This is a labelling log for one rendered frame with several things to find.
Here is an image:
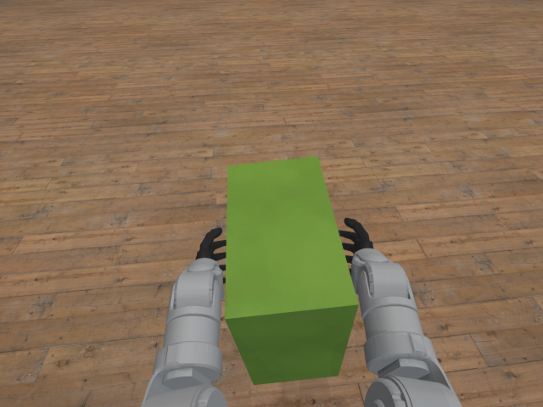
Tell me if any left robot hand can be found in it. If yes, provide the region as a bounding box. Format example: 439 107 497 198
195 227 227 284

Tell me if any carton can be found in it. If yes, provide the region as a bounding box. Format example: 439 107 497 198
225 156 359 385

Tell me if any robot left upper arm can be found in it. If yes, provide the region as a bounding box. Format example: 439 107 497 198
143 384 228 407

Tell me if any robot left forearm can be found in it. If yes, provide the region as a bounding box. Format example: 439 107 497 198
141 258 224 407

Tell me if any robot right upper arm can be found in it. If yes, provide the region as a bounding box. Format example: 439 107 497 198
364 375 462 407

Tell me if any robot right forearm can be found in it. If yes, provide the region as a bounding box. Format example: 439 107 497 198
351 248 460 402

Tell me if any right robot hand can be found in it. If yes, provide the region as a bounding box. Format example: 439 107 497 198
339 218 373 275

